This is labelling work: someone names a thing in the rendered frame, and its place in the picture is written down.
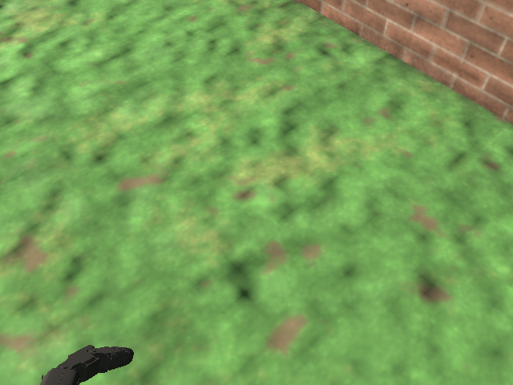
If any robot left hand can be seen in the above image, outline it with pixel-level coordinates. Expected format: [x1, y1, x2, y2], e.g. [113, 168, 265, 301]
[40, 345, 134, 385]

